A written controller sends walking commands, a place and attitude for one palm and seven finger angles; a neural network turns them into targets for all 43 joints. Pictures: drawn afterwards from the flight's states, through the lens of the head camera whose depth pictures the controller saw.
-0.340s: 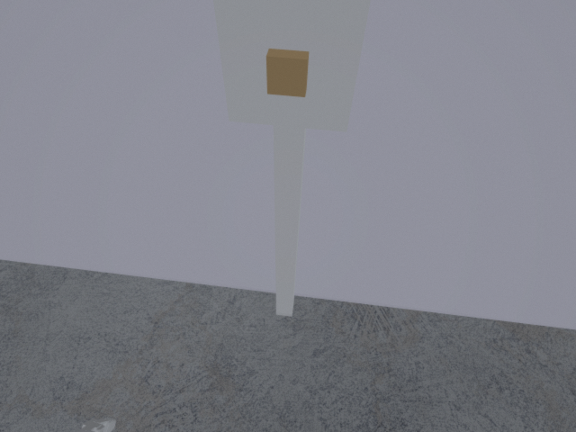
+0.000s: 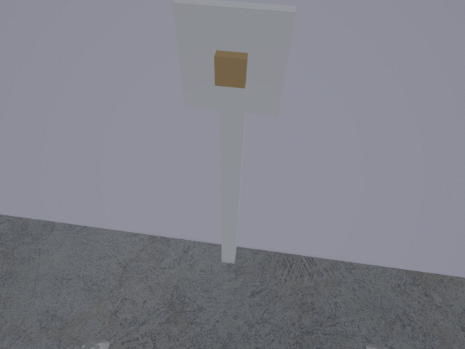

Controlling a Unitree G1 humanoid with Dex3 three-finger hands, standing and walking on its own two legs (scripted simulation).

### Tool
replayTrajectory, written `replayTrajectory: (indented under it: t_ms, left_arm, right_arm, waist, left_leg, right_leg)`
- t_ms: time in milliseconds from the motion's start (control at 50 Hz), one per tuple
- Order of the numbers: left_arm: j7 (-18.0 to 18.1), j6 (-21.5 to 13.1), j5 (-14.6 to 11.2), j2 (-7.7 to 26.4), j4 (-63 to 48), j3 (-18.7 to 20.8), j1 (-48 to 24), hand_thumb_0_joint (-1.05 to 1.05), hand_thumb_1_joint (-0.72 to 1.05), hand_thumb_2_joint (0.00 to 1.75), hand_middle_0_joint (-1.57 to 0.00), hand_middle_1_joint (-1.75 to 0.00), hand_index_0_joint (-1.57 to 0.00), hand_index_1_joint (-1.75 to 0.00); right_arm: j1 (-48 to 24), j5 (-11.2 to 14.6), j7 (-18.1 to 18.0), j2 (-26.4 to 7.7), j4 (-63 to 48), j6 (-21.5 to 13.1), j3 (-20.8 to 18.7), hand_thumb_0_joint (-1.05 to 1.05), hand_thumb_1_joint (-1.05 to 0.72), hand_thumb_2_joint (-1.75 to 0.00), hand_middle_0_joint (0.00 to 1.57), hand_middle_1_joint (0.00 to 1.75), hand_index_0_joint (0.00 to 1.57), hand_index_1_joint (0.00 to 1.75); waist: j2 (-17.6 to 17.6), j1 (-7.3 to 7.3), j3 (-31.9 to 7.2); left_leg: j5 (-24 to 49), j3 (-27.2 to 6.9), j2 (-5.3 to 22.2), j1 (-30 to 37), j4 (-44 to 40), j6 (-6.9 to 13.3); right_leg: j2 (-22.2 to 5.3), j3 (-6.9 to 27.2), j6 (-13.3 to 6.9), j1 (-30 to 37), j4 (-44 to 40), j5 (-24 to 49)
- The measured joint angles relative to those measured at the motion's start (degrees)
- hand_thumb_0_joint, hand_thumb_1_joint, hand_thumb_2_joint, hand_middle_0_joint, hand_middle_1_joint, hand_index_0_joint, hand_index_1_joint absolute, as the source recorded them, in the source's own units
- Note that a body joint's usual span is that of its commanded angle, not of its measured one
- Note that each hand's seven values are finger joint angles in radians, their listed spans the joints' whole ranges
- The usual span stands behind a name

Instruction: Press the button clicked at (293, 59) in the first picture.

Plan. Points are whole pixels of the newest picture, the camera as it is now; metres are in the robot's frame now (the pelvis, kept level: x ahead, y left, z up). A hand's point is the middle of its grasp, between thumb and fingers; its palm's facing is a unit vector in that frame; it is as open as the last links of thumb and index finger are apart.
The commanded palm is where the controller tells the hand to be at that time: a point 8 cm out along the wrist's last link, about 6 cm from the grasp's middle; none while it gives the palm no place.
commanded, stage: stand and wait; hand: left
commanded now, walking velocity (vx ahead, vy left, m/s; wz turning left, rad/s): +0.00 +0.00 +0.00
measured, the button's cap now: (231, 68) +0.57 +0.05 +0.20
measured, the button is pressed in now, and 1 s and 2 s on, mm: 0 0 0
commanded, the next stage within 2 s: look at it before walking up in 0.48 s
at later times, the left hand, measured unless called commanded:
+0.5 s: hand out of the picture +0.05 +0.22 -0.16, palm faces -0.02 -0.95 -0.31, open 7.3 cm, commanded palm none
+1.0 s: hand out of the picture +0.04 +0.20 -0.16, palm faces -0.02 -0.96 -0.29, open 7.3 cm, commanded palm none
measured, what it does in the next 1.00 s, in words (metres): stands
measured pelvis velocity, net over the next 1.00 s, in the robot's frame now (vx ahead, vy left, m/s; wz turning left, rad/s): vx -0.01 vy -0.02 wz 0.00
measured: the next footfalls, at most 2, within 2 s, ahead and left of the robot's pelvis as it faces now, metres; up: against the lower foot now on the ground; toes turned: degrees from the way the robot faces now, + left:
left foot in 1.88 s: +0.16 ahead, +0.00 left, +0.00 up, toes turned -2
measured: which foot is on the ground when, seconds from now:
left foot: down 0.00-1.00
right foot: down 0.00-1.00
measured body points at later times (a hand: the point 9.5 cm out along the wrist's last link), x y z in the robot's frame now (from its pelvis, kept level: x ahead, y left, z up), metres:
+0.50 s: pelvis -0.01 -0.01 +0.00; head +0.00 -0.02 +0.45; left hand +0.06 +0.27 -0.13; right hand +0.05 -0.30 -0.14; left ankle -0.05 +0.10 -0.74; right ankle -0.04 -0.14 -0.74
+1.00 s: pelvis -0.01 -0.02 +0.01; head +0.00 -0.02 +0.46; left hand +0.05 +0.25 -0.14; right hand +0.04 -0.30 -0.14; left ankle -0.05 +0.10 -0.74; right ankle -0.04 -0.14 -0.74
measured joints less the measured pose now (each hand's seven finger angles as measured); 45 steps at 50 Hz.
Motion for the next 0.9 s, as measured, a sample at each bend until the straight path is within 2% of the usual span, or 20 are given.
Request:
replayTrajectory:
  t_ms: [340, 900]
  left_arm:
    - [0.1, 0.0, -0.2, 0.2, 3.8, 0.4, 2.4, 0.0, 0.91, 0.9, -0.2, -0.3, -0.21, -0.3]
    - [0.1, -0.5, -0.1, -1.4, 4.3, 0.4, 1.8, 0.0, 0.91, 0.9, -0.2, -0.3, -0.21, -0.3]
  right_arm:
    - [3.2, 0.3, -0.2, -0.6, 4.4, 0.5, -0.2, 0.01, -0.91, -0.9, 0.2, 0.3, 0.2, 0.3]
    - [3.4, 0.3, -0.2, 0.9, 5.6, 0.1, 0.2, 0.01, -0.91, -0.9, 0.2, 0.3, 0.2, 0.3]
  waist:
    - [0.3, -0.18, 1.2]
    - [0.5, -0.32, 0.6]
  left_leg:
    - [1.9, -0.2, 1.0, 1.3, -2.7, -1.0]
    - [3.7, -0.3, 1.9, 1.2, -4.6, -1.9]
  right_leg:
    - [1.0, -0.3, -0.9, 1.2, -2.7, 1.9]
    - [1.9, -0.4, -1.7, 1.0, -4.2, 3.6]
